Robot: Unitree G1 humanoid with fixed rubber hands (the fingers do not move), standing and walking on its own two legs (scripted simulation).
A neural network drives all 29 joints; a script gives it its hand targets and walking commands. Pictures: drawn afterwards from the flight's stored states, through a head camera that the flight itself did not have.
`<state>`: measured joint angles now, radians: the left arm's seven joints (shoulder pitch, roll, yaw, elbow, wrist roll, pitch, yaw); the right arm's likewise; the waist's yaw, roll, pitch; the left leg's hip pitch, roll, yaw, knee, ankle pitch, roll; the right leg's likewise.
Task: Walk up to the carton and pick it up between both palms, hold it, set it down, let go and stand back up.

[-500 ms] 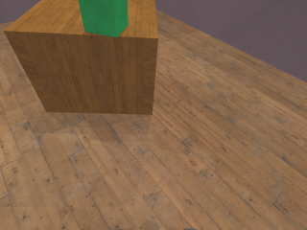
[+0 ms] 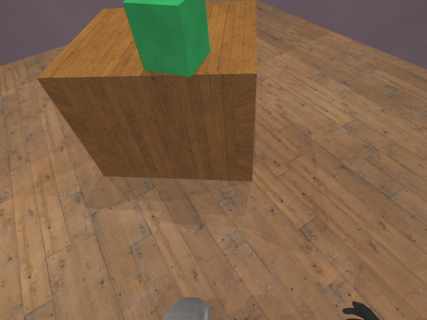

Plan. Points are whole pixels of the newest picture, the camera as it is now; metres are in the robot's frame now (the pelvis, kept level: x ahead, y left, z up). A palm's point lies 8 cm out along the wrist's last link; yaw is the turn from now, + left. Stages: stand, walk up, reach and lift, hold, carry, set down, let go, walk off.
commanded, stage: walk up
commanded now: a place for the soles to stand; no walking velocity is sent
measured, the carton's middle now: (171, 30) +1.06 +0.22 +0.06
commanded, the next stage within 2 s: none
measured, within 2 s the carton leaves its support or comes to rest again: neither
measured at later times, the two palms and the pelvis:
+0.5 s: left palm (87, 225) +0.33 +0.36 -0.09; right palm (322, 256) +0.26 -0.19 -0.09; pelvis +0.22 +0.09 +0.00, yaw -1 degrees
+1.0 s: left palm (79, 180) +0.46 +0.42 -0.08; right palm (280, 160) +0.53 -0.14 -0.10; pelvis +0.42 +0.13 +0.00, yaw -3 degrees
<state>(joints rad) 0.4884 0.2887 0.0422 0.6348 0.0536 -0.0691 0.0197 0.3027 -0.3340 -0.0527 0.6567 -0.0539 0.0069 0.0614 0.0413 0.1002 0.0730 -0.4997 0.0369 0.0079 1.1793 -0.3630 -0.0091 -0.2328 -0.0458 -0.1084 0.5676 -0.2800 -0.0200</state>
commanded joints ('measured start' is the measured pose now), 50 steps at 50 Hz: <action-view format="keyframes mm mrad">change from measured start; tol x32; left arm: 1 31 173 45 -31 -2 -35 5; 50 -49 205 71 -63 -4 -18 12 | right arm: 1 -31 -8 -2 -86 15 -9 23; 50 -46 -15 -7 -107 7 4 32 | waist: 1 -12 -229 27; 14 -155 217 -194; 50 -7 -255 -11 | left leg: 1 -150 74 -33 -187 73 -21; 13 674 218 -265 -649 -45 149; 15 534 401 -723 -971 -372 281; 30 252 214 -60 -852 159 213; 38 -259 38 -28 169 -156 5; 50 54 83 32 -431 140 1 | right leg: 1 91 -253 271 -301 173 -225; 10 -7 -255 130 -177 180 -158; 16 -479 7 195 813 -202 -13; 33 80 55 43 11 101 -40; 37 205 -442 970 -328 -568 -330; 50 -27 -198 212 -202 112 -182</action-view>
